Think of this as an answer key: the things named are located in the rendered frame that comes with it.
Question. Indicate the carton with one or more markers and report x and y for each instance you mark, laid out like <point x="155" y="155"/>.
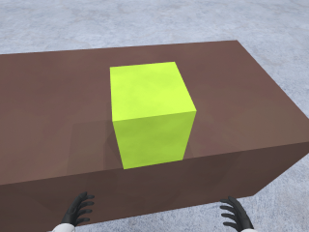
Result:
<point x="152" y="113"/>

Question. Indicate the robot right hand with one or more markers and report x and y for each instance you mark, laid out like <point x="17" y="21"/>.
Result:
<point x="242" y="220"/>

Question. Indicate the pedestal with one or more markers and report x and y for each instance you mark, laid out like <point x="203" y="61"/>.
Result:
<point x="57" y="137"/>

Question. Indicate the robot left hand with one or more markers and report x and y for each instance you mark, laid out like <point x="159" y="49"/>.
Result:
<point x="73" y="212"/>

